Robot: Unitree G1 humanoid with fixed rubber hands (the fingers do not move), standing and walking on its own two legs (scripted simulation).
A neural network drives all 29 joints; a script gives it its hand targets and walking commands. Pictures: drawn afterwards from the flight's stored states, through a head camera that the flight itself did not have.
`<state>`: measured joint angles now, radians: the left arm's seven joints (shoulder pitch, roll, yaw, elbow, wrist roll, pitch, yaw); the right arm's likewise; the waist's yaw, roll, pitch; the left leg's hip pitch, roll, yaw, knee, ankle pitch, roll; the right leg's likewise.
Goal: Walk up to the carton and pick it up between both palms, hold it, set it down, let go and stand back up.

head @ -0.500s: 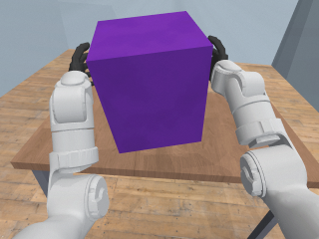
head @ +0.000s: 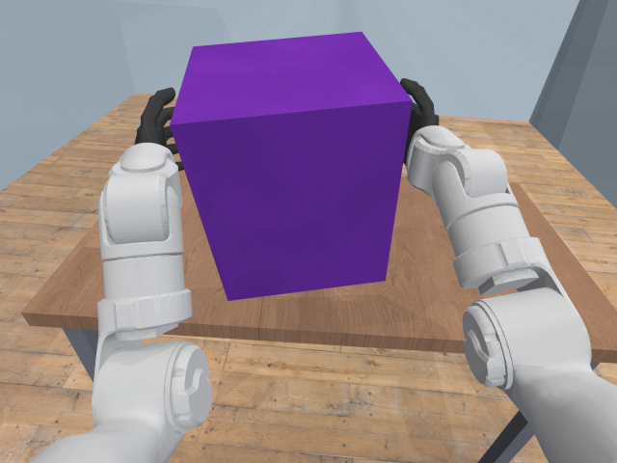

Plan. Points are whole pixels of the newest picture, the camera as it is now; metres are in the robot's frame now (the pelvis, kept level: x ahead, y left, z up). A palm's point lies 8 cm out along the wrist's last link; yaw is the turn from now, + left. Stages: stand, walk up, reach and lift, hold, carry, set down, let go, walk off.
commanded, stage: hold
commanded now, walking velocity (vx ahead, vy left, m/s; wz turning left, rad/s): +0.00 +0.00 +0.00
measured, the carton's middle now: (293, 169) +0.41 +0.01 +0.24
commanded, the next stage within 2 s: none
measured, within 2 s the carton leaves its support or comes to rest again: neither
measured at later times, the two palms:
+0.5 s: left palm (138, 152) +0.36 +0.18 +0.29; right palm (410, 141) +0.37 -0.12 +0.30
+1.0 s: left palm (150, 154) +0.36 +0.17 +0.29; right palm (417, 147) +0.38 -0.13 +0.29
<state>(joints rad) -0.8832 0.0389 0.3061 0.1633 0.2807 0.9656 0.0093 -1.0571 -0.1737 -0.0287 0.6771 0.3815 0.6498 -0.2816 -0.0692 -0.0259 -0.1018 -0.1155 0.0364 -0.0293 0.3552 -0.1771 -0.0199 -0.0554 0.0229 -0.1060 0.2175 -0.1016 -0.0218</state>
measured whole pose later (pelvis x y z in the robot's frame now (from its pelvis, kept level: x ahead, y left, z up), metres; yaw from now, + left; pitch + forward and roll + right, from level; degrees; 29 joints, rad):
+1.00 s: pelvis +0.00 -0.01 +0.00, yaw +2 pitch -4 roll -1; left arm -0.90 0.05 0.34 0.18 0.33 0.94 -0.06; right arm -1.00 -0.11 -0.07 0.60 0.31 0.65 -0.30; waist -0.09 -0.05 -0.10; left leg -0.09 0.03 -0.06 0.32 -0.15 -0.03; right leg -0.02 0.02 -0.13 0.18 -0.09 -0.03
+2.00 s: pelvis +0.01 +0.00 +0.00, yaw +0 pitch -3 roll -1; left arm -0.93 0.05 0.32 0.22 0.29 0.97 -0.01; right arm -1.09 -0.19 -0.02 0.70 0.40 0.66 -0.31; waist -0.07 -0.02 -0.12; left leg -0.12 0.04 -0.03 0.35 -0.19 -0.02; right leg -0.06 0.02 -0.10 0.22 -0.12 -0.02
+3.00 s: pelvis +0.00 -0.01 +0.00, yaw +2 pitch -3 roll -1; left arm -0.93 0.06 0.34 0.26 0.32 0.91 -0.06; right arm -1.04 -0.11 -0.10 0.66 0.28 0.64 -0.29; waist -0.09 -0.05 -0.12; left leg -0.12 0.03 -0.06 0.33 -0.15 -0.02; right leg -0.05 0.02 -0.13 0.19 -0.09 -0.03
